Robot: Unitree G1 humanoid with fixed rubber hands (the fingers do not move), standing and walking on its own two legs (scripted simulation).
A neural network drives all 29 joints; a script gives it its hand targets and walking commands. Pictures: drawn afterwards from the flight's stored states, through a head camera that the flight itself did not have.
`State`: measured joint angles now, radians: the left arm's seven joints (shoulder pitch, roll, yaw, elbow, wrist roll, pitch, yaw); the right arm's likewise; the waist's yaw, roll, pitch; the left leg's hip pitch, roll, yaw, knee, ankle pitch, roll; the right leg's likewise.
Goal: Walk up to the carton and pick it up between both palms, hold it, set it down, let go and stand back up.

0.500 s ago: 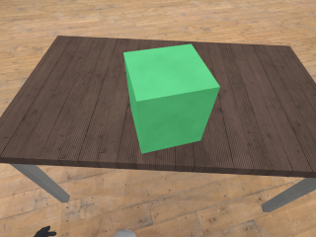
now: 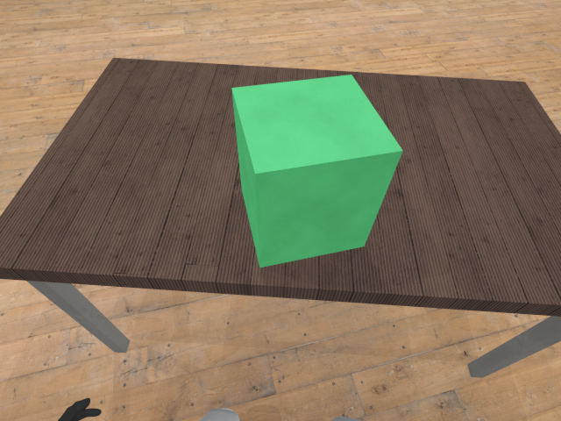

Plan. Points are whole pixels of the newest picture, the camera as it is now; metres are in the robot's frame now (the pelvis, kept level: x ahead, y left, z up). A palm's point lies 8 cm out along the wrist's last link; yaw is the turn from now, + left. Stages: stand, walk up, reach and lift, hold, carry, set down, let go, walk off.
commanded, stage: walk up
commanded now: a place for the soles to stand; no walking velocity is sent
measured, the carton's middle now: (304, 174) +0.51 -0.02 +0.03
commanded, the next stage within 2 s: none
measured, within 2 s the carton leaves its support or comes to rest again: neither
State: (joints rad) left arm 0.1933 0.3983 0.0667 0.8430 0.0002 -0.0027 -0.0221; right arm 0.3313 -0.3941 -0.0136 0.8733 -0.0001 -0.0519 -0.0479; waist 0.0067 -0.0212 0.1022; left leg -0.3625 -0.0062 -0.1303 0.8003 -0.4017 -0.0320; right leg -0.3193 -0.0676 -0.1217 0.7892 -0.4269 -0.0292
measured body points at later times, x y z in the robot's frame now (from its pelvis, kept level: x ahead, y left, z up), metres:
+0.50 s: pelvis +0.00 +0.00 +0.00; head +0.03 +0.01 +0.45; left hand +0.10 +0.32 -0.11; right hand +0.05 -0.32 -0.11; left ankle +0.03 +0.16 -0.71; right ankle +0.00 -0.10 -0.71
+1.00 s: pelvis +0.01 -0.02 +0.00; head +0.04 -0.01 +0.45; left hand +0.10 +0.30 -0.11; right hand +0.05 -0.34 -0.11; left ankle +0.02 +0.16 -0.71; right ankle +0.01 -0.11 -0.69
